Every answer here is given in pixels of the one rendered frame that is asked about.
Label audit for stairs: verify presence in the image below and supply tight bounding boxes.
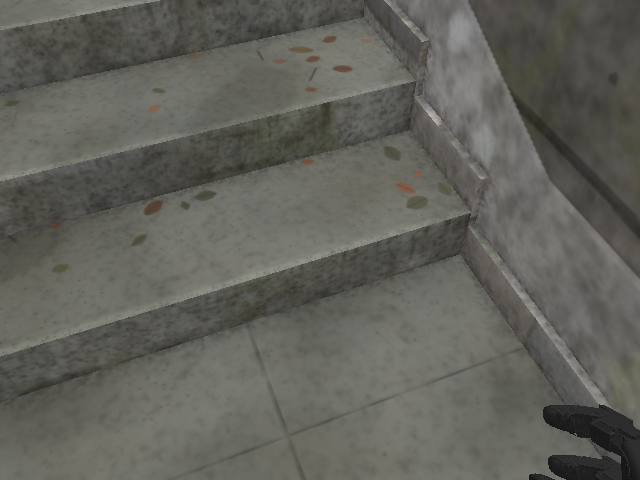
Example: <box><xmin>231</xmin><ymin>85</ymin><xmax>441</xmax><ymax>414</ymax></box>
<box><xmin>0</xmin><ymin>0</ymin><xmax>471</xmax><ymax>402</ymax></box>

